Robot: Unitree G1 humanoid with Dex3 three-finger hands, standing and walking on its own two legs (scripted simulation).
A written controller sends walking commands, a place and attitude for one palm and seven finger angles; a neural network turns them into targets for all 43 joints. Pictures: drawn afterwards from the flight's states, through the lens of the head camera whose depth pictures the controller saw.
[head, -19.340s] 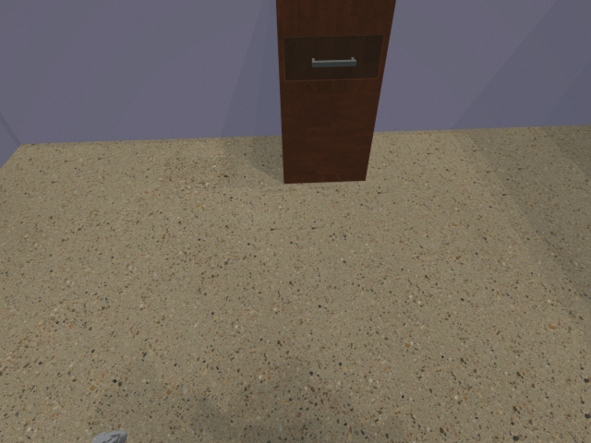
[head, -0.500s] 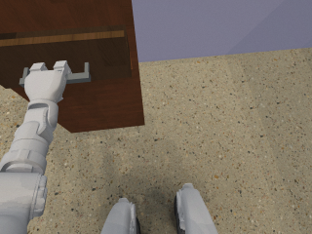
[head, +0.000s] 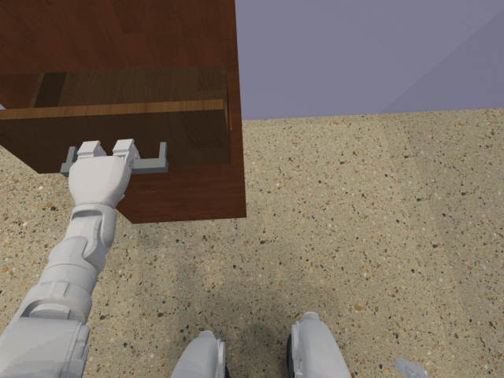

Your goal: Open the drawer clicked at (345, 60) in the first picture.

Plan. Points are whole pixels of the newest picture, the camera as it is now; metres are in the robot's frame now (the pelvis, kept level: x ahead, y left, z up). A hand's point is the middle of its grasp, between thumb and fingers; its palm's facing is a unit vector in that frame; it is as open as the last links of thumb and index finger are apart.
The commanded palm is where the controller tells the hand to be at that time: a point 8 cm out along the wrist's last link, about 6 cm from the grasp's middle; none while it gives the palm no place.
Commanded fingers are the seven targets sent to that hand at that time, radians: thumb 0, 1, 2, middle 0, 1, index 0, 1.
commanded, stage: pull the drawer open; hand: left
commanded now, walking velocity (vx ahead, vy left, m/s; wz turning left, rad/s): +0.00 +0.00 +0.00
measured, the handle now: (117, 158) +0.47 +0.24 -0.02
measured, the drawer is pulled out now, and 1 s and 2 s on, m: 0.09 0.22 0.30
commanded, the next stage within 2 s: none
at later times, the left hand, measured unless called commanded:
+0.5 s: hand (111, 225) +0.36 +0.24 -0.04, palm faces -0.03 -0.02 -1.00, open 5.3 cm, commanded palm +0.32 +0.24 +0.00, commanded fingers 0.00 0.90 0.90 -0.40 -1.35 -0.40 -1.35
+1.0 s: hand (105, 266) +0.29 +0.24 -0.04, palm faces -0.04 -0.01 -1.00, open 5.3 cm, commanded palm +0.26 +0.24 +0.00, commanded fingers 0.00 0.90 0.90 -0.40 -1.35 -0.40 -1.35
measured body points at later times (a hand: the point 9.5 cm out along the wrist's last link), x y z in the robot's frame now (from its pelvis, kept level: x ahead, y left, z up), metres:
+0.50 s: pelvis +0.01 +0.00 +0.01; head +0.12 -0.02 +0.44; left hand +0.35 +0.24 +0.01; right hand +0.11 -0.27 -0.13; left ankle -0.03 +0.11 -0.64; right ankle +0.06 -0.13 -0.64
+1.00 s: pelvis +0.00 -0.01 +0.01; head +0.10 -0.03 +0.45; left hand +0.29 +0.23 +0.01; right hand +0.16 -0.27 -0.12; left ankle -0.03 +0.11 -0.64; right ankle +0.06 -0.13 -0.64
